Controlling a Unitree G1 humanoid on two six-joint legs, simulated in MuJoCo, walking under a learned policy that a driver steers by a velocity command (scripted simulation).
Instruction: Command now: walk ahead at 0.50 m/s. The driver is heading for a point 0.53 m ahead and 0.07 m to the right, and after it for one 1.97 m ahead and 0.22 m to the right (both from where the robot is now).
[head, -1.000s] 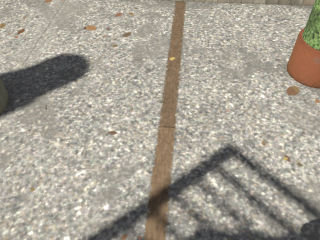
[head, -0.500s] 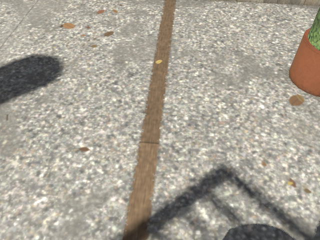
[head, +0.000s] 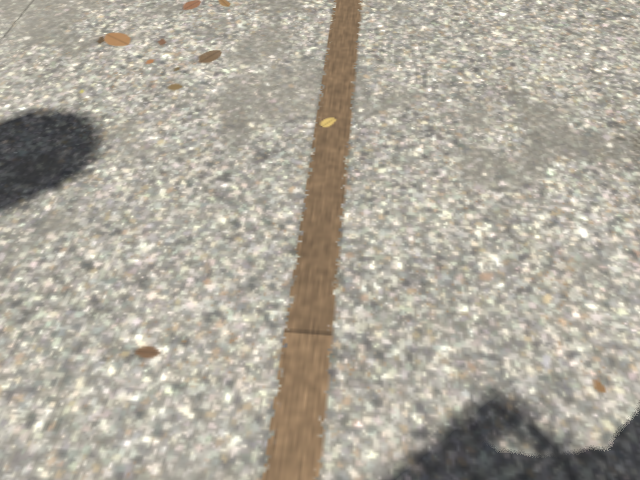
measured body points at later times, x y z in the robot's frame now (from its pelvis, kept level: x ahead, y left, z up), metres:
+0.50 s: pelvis +0.28 -0.06 +0.02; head +0.31 -0.07 +0.47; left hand +0.26 +0.19 -0.12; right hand +0.48 -0.30 -0.10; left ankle +0.45 +0.12 -0.67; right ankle +0.23 -0.15 -0.73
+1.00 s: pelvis +0.56 +0.00 +0.02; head +0.58 +0.01 +0.47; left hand +0.74 +0.24 -0.09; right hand +0.53 -0.26 -0.12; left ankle +0.51 +0.08 -0.73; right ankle +0.73 -0.19 -0.66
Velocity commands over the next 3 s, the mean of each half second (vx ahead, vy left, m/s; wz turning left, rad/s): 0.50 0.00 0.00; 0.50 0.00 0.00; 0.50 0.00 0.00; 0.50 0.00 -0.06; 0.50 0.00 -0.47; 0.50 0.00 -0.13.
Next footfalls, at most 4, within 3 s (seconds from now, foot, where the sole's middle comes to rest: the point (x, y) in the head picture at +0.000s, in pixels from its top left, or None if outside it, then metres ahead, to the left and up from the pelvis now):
0.14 right None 0.27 -0.15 -0.77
0.68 left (299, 458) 0.55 0.08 -0.77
1.22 right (399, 327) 0.87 -0.16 -0.77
1.78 left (301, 236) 1.17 0.08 -0.77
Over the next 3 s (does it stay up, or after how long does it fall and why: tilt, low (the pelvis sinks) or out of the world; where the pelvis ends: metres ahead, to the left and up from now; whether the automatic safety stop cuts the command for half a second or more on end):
stays up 1.68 -0.14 0.01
